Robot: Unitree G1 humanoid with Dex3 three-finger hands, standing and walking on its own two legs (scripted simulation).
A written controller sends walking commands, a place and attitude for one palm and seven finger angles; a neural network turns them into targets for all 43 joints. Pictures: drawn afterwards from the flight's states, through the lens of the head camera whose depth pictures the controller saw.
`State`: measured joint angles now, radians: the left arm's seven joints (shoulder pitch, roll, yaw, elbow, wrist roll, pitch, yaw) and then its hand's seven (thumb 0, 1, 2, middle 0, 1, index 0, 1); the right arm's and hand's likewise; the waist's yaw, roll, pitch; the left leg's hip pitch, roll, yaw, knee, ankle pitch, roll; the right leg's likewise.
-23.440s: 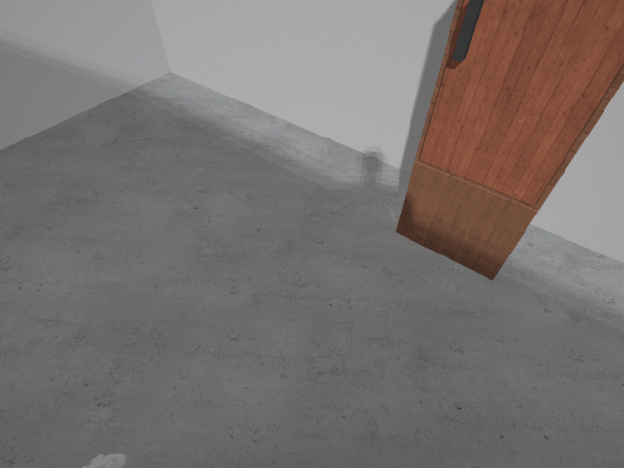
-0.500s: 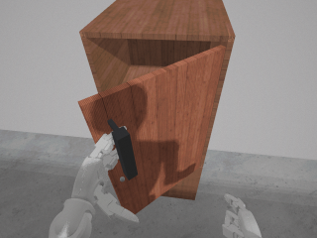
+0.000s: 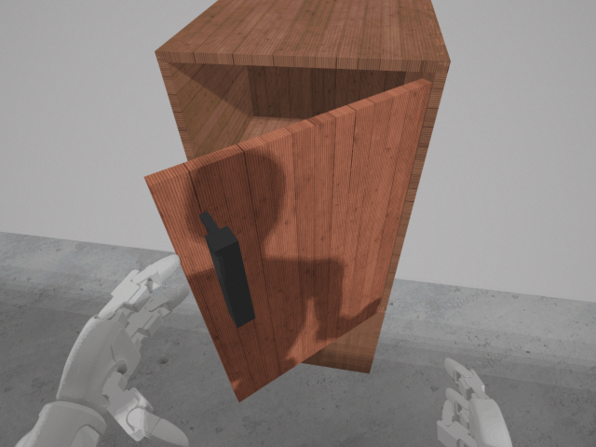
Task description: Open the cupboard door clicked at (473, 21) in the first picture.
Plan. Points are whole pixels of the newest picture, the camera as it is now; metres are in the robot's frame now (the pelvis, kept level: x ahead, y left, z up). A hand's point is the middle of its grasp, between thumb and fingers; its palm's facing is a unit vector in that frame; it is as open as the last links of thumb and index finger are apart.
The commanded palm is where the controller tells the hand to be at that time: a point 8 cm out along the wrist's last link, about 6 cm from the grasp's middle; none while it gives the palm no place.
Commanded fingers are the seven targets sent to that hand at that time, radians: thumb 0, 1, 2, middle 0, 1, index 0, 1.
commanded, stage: slide the hand sideways off the handle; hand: left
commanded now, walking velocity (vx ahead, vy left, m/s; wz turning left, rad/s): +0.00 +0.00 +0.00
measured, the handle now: (225, 270) +0.29 +0.12 +0.13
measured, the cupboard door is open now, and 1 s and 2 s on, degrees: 43 43 43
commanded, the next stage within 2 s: draw the hand back to the body in 0.06 s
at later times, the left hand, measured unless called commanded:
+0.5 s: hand (107, 355) +0.17 +0.21 +0.13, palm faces -0.03 -0.99 -0.10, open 16.3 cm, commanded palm +0.14 +0.27 +0.15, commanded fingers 0.00 -0.50 0.30 -0.15 -0.30 -0.15 -0.30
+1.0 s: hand (65, 332) +0.19 +0.26 +0.15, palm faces +0.38 -0.84 -0.38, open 13.4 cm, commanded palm +0.14 +0.30 +0.17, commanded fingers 0.00 0.31 0.64 -0.18 -0.30 -0.18 -0.30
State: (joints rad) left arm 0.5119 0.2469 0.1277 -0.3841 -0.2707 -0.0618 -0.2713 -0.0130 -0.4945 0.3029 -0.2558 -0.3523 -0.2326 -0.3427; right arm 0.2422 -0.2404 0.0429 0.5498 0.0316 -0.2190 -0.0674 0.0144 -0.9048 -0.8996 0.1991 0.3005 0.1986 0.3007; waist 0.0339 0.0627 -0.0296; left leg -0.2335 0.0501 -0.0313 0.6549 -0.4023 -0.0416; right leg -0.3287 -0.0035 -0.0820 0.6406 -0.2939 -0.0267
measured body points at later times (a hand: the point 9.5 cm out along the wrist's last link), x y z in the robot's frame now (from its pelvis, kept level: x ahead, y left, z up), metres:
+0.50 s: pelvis +0.00 +0.03 +0.00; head -0.03 +0.02 +0.45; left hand +0.17 +0.27 +0.14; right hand +0.20 -0.17 -0.04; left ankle -0.03 +0.15 -0.72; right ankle +0.03 -0.10 -0.72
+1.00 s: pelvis +0.01 +0.03 +0.02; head +0.00 +0.01 +0.47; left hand +0.16 +0.30 +0.17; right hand +0.20 -0.18 -0.07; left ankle -0.03 +0.15 -0.72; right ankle +0.03 -0.10 -0.72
